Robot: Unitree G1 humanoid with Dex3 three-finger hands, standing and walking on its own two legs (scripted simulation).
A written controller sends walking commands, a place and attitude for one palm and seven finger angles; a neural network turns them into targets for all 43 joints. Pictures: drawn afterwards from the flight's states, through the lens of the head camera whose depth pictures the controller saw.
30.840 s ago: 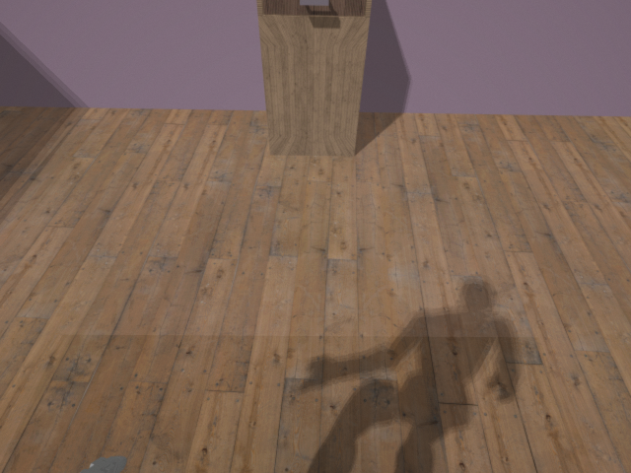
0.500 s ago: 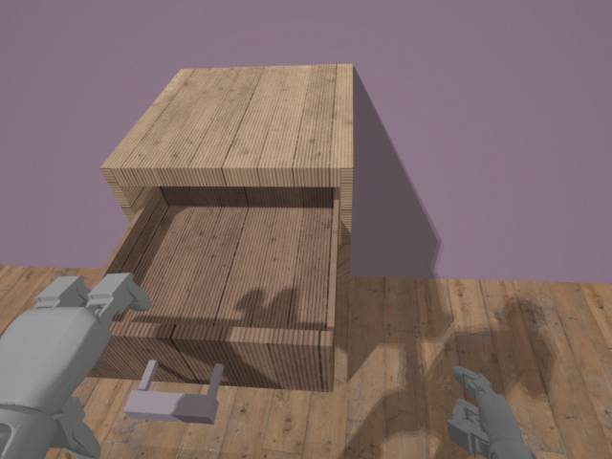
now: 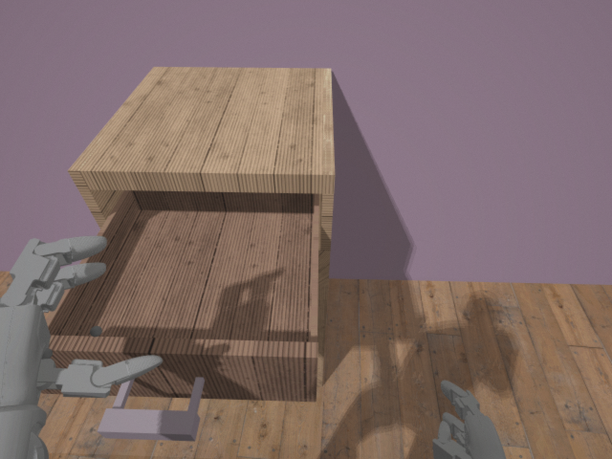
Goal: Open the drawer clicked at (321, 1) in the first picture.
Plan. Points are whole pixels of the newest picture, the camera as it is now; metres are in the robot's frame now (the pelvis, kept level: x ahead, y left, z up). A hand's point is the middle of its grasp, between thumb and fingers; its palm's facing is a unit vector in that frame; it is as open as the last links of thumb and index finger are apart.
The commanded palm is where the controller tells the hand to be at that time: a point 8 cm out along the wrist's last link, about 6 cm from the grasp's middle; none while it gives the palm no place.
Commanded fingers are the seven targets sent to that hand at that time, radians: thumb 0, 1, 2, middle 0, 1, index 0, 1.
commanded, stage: draw the hand back to the body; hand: left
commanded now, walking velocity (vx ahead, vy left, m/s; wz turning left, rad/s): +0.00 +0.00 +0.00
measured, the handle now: (156, 404) +0.18 +0.22 -0.01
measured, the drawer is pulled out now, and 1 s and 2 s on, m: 0.30 0.30 0.30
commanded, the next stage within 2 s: step back with the hand held close in 0.64 s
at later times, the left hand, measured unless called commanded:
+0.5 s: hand (98, 340) +0.18 +0.22 +0.16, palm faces +0.41 -0.82 -0.40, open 8.2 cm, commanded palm +0.13 +0.27 +0.18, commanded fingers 0.00 0.90 0.90 -0.20 -0.30 -0.20 -0.30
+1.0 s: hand (88, 357) +0.16 +0.23 +0.15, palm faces +0.32 -0.81 -0.49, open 7.5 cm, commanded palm +0.10 +0.27 +0.18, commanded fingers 0.00 0.90 0.90 -0.20 -0.30 -0.20 -0.30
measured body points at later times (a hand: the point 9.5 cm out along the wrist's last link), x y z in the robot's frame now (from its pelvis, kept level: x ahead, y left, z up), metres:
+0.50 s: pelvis +0.00 -0.02 +0.00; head -0.01 -0.04 +0.45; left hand +0.15 +0.26 +0.18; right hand +0.21 -0.23 -0.08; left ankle -0.01 +0.12 -0.74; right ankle -0.04 -0.11 -0.74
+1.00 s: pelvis -0.02 -0.01 +0.00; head +0.00 -0.02 +0.45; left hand +0.14 +0.27 +0.18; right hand +0.17 -0.25 -0.09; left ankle -0.01 +0.12 -0.74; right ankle -0.04 -0.11 -0.74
